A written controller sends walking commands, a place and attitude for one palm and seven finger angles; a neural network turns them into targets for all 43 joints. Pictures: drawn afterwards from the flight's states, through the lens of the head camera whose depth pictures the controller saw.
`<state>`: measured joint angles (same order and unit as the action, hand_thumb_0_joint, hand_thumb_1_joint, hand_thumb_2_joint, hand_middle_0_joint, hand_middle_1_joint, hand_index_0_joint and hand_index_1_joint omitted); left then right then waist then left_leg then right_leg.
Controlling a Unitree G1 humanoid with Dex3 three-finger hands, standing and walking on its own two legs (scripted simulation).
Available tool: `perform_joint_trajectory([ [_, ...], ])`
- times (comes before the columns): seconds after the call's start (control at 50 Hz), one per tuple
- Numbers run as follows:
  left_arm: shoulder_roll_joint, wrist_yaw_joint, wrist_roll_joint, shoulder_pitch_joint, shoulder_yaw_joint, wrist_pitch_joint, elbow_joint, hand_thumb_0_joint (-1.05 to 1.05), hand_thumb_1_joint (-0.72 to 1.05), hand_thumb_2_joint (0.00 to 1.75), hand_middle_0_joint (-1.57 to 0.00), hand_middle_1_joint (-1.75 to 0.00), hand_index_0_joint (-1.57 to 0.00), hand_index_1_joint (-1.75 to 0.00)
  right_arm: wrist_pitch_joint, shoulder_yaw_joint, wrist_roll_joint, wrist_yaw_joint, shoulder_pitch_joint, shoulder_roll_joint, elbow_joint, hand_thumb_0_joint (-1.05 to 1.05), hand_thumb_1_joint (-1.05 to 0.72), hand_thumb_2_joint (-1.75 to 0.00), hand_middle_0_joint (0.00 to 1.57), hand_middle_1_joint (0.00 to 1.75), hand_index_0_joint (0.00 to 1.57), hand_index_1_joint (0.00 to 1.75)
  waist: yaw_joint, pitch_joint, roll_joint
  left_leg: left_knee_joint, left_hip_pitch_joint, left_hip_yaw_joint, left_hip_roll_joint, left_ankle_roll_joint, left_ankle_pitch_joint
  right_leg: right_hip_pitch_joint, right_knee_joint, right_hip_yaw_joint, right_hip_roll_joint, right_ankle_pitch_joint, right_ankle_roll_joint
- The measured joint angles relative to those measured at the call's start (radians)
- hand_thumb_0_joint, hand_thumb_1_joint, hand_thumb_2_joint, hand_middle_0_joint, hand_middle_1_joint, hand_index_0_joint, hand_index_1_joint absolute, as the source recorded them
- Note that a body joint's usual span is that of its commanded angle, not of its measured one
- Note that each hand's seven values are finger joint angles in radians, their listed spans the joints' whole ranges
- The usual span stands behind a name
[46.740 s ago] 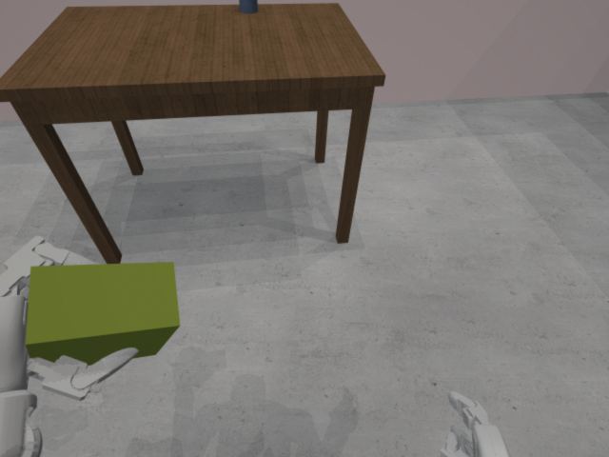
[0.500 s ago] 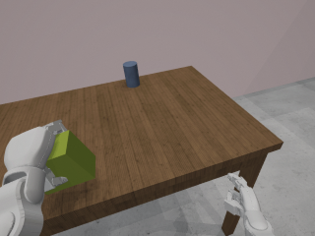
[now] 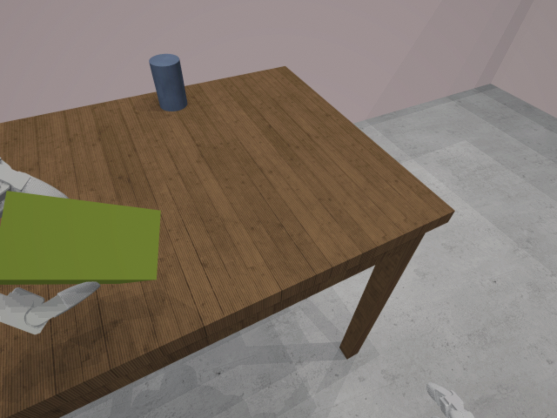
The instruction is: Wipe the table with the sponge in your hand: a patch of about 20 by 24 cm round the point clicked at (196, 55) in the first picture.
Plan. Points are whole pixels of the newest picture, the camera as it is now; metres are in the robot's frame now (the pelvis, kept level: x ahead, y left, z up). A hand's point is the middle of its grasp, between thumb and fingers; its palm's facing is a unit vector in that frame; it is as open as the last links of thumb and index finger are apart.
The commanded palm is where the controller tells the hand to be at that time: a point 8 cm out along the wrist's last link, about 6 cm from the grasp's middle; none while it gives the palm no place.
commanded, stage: step back with the hand held close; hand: left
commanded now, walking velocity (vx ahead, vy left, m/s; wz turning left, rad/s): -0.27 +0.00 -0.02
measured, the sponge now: (97, 249) +0.24 +0.20 +0.20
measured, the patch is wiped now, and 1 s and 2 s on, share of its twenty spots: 1.00 1.00 1.00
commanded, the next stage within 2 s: stop stepping back and stand still in 0.90 s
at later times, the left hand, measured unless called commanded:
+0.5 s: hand out of the picture +0.16 +0.26 +0.23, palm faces +0.52 -0.78 -0.34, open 10.5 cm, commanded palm +0.10 +0.29 +0.23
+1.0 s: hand out of the picture +0.04 +0.21 +0.22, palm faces +0.41 -0.82 -0.40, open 10.5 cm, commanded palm -0.02 +0.26 +0.23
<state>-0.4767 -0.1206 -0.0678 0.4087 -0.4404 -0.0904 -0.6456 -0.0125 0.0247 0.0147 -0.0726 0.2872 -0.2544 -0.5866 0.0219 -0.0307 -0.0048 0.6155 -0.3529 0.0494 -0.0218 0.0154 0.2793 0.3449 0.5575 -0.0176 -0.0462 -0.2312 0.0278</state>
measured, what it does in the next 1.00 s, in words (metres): walks backwards: left foot, then right foot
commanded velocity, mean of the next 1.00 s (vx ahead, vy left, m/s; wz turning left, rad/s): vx -0.33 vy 0.00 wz -0.02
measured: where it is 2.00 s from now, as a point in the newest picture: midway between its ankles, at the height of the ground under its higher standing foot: outside the picture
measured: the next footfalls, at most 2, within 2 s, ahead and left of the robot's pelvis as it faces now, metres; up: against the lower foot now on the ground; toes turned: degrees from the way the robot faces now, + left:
left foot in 0.70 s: -0.04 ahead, +0.14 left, +0.00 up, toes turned +2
right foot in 0.96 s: -0.11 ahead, -0.14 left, +0.00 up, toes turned -2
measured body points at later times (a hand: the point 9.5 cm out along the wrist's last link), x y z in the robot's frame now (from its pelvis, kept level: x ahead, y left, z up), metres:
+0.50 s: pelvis -0.06 +0.01 -0.01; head -0.07 +0.02 +0.44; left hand +0.13 +0.30 +0.24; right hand +0.13 -0.21 -0.08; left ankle +0.03 +0.11 -0.73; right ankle -0.03 -0.12 -0.73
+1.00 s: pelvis -0.19 -0.01 -0.01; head -0.16 -0.01 +0.44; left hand +0.01 +0.25 +0.24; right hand -0.02 -0.23 -0.09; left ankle -0.08 +0.14 -0.73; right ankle -0.15 -0.14 -0.73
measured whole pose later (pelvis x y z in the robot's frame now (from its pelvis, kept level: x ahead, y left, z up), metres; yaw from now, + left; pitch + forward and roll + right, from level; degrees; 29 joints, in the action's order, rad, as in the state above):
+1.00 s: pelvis -0.19 -0.01 -0.01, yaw -1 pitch -1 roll -3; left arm -0.41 -0.13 -0.05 0.37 -0.45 -0.16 -0.66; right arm -0.14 0.03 0.02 -0.02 0.20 -0.19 -0.57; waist 0.01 0.07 -0.05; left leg 0.71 -0.50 0.03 0.13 -0.04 0.24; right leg 0.35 0.61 -0.04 -0.05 -0.22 -0.01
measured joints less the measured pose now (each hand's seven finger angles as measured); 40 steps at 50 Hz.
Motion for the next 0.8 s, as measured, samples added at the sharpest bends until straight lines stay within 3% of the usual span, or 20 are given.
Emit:
perform_joint_trajectory([
  [0.08,-0.005,-0.012,0.004,0.025,-0.028,-0.014,0.026,-0.01,-0.54,1.03,-0.68,-1.3,-0.72,-1.29,-0.01,-0.014,0.008,0.003,0.022,0.0,-0.022,0.02,-0.9,-0.9,0.21,0.3,0.21,0.3,0.013,0.004,-0.006,0.008,-0.027,-0.002,-0.001,0.001,-0.009,0.025,0.004,0.001,0.001,0.012,-0.002],
  [0.22,0.013,-0.021,0.01,0.073,0.004,-0.039,-0.025,-0.01,-0.54,1.03,-0.68,-1.3,-0.72,-1.29,-0.041,-0.015,0.004,0.007,-0.015,0.015,-0.015,0.02,-0.9,-0.9,0.21,0.3,0.21,0.3,0.025,0.011,0.001,0.076,-0.095,-0.002,-0.003,0.005,-0.005,0.085,0.057,-0.004,0.003,0.015,-0.005],
  [0.32,-0.002,-0.027,0.023,0.05,-0.011,-0.066,-0.054,-0.01,-0.54,1.03,-0.68,-1.3,-0.72,-1.29,-0.057,-0.008,-0.003,0.003,-0.048,0.028,0.004,0.02,-0.9,-0.9,0.21,0.3,0.21,0.3,0.005,0.009,0.016,0.111,-0.127,-0.011,-0.007,0.017,-0.008,0.119,0.098,-0.003,0.012,0.005,-0.016],
  [0.44,0.034,-0.031,0.041,-0.067,-0.035,-0.053,0.047,-0.01,-0.54,1.03,-0.68,-1.3,-0.72,-1.29,-0.089,0.003,-0.007,0.014,-0.062,0.057,0.018,0.01,-0.9,-0.9,0.21,0.3,0.21,0.3,-0.034,-0.012,0.004,0.081,-0.117,-0.016,0.0,0.018,-0.04,0.08,0.2,0.037,-0.002,-0.155,-0.035],
  [0.5,0.078,-0.024,0.039,-0.104,-0.015,-0.04,0.082,-0.01,-0.54,1.03,-0.68,-1.3,-0.72,-1.29,-0.094,0.023,-0.004,0.023,-0.083,0.059,0.022,0.01,-0.9,-0.9,0.21,0.3,0.21,0.3,-0.044,-0.007,-0.022,0.086,-0.128,-0.006,0.024,0.008,-0.051,0.013,0.078,0.027,-0.013,-0.053,-0.029],
  [0.56,0.103,-0.011,0.033,-0.108,0.035,-0.035,0.063,-0.01,-0.54,1.03,-0.68,-1.3,-0.72,-1.29,-0.083,0.028,0.004,0.029,-0.104,0.06,0.024,0.01,-0.9,-0.9,0.21,0.3,0.21,0.3,-0.029,0.012,-0.031,0.147,-0.164,0.017,0.032,-0.005,0.044,0.018,0.053,0.003,-0.023,-0.021,-0.017],
  [0.64,0.079,-0.001,0.018,-0.025,0.066,-0.05,-0.042,-0.01,-0.54,1.03,-0.68,-1.3,-0.72,-1.29,-0.051,0.021,0.006,0.031,-0.121,0.067,0.024,0.01,-0.9,-0.9,0.21,0.3,0.21,0.3,0.003,0.02,0.034,0.283,-0.16,-0.015,0.024,-0.023,0.128,0.062,0.07,0.01,0.017,-0.014,-0.018],
  [0.7,0.029,-0.004,0.013,0.019,0.036,-0.066,-0.105,-0.01,-0.54,1.03,-0.68,-1.3,-0.72,-1.29,-0.042,0.006,0.003,0.022,-0.116,0.053,0.047,0.01,-0.9,-0.9,0.21,0.3,0.21,0.3,0.023,0.023,0.056,0.096,-0.07,-0.028,0.055,-0.022,0.031,0.124,0.107,0.006,0.043,-0.009,-0.035],
  [0.74,-0.008,-0.012,0.009,0.013,-0.006,-0.078,-0.107,-0.01,-0.55,1.03,-0.68,-1.3,-0.72,-1.29,-0.051,-0.015,-0.001,0.016,-0.127,0.059,0.037,0.01,-0.9,-0.9,0.21,0.3,0.21,0.3,0.012,0.051,0.083,0.085,-0.082,-0.048,0.038,-0.029,0.027,0.17,0.182,0.034,0.055,-0.064,-0.045],
  [0.8,-0.019,-0.023,0.01,-0.001,-0.059,-0.071,-0.074,-0.01,-0.55,1.03,-0.68,-1.3,-0.72,-1.29,-0.085,-0.025,-0.011,0.025,-0.128,0.073,0.012,0.01,-0.9,-0.9,0.21,0.3,0.21,0.3,-0.018,0.082,0.079,0.061,-0.076,-0.071,0.055,-0.023,-0.001,0.213,0.359,0.06,0.022,-0.224,-0.057],
])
